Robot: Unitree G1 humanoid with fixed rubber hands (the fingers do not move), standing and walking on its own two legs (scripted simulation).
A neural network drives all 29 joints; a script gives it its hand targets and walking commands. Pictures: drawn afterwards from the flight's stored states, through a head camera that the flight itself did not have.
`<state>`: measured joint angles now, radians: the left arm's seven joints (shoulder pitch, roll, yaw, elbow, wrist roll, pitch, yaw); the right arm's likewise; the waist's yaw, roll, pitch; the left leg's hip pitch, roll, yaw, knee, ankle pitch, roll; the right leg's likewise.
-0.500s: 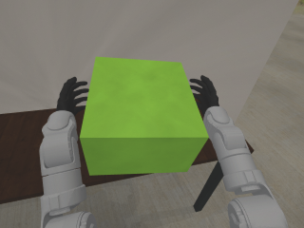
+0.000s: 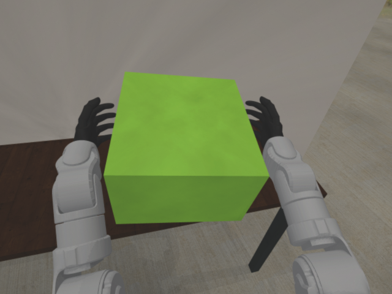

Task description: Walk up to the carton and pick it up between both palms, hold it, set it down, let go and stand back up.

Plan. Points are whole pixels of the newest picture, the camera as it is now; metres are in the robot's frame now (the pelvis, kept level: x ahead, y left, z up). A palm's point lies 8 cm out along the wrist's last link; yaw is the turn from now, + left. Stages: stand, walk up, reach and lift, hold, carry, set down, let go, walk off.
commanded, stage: hold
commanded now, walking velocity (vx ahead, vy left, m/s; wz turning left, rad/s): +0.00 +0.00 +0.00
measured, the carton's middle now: (181, 144) +0.40 +0.02 +0.13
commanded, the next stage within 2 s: none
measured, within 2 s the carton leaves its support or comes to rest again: neither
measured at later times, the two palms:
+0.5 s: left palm (88, 142) +0.35 +0.19 +0.19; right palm (272, 136) +0.36 -0.16 +0.19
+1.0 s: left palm (89, 141) +0.35 +0.18 +0.18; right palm (272, 135) +0.36 -0.16 +0.19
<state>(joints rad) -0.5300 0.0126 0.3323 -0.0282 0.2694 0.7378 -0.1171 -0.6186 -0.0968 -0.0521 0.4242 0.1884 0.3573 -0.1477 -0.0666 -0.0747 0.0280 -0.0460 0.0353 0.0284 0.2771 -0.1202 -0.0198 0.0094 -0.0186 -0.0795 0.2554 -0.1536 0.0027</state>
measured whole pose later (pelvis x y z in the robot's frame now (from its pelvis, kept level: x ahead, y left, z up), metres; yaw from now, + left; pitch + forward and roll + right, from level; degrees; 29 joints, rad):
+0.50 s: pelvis +0.00 +0.00 +0.00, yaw +0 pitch -7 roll +0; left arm -0.50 0.01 0.33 -0.07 0.26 0.73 -0.12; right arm -0.60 -0.10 -0.03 0.38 0.21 0.36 -0.16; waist -0.08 -0.07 0.04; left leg -0.04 0.04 0.02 0.28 -0.12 -0.02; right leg 0.02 -0.02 -0.08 0.24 -0.15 0.00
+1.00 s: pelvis +0.00 +0.00 +0.00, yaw +0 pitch -6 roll +0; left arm -0.53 0.01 0.33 -0.03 0.27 0.73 -0.12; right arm -0.61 -0.10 -0.05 0.42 0.20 0.35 -0.15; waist -0.07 -0.08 0.03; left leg -0.04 0.04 0.03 0.28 -0.12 -0.02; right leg 0.02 -0.01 -0.08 0.25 -0.15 0.00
